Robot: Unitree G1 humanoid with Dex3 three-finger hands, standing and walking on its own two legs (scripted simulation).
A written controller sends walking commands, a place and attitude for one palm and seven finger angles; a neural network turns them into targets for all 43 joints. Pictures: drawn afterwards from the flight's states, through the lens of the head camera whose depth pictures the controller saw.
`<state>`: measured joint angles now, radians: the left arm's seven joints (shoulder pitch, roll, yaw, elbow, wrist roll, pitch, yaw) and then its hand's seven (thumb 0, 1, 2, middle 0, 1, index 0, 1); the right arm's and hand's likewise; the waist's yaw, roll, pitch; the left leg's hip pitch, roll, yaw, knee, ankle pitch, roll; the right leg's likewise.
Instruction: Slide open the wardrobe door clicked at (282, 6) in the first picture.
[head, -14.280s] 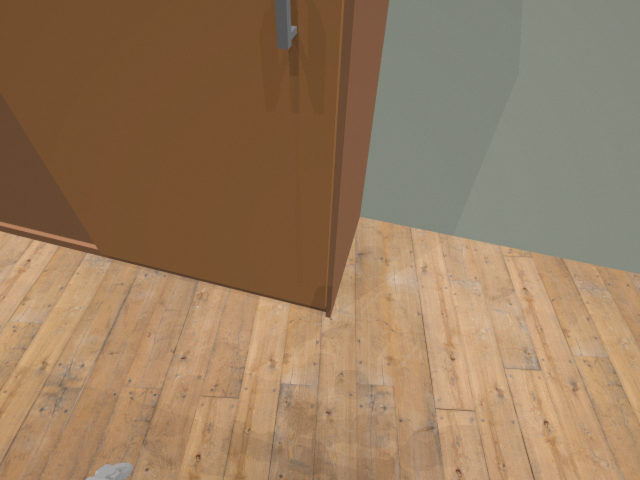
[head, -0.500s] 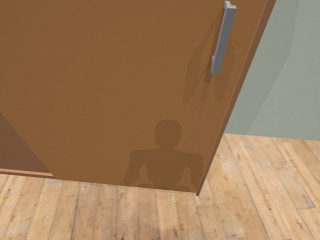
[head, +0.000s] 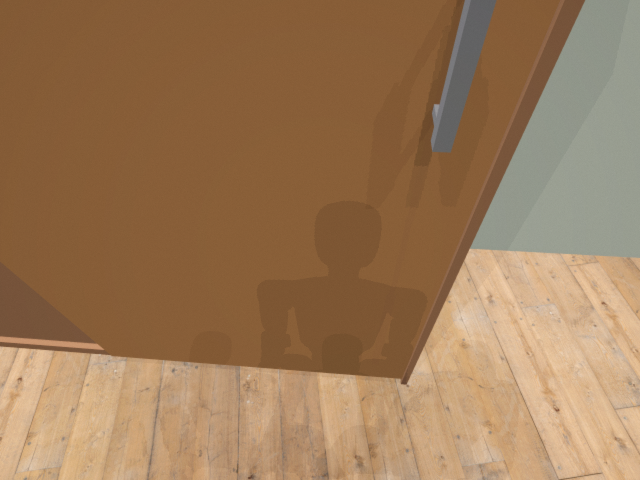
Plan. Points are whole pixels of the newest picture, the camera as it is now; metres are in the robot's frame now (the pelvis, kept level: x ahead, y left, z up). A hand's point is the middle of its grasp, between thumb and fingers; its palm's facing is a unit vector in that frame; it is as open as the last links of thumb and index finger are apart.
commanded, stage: come to a stop and stand still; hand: right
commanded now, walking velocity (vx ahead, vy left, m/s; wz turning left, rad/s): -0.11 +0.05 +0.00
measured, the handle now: (455, 66) +0.45 -0.11 +0.28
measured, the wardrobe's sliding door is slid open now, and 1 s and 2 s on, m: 0.00 0.00 0.00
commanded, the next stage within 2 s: look again from close up in 1.24 s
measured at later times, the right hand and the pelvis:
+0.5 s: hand out of the picture +0.05 -0.17 -0.15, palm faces -0.02 +0.97 -0.24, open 7.4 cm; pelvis -0.04 +0.01 +0.00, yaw +1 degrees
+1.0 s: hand out of the picture -0.01 -0.17 -0.17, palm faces -0.04 +0.98 -0.22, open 7.4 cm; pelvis -0.02 +0.01 +0.01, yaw +2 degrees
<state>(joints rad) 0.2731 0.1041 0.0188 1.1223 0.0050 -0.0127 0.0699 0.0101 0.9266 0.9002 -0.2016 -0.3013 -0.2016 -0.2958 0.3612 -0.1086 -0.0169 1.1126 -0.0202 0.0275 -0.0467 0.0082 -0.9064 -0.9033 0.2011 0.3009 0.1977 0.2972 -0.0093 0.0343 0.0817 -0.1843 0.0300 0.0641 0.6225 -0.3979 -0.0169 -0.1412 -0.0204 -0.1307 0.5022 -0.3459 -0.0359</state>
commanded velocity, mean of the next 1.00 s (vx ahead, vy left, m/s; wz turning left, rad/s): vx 0.00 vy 0.00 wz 0.00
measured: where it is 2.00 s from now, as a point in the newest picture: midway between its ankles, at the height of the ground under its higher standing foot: outside the picture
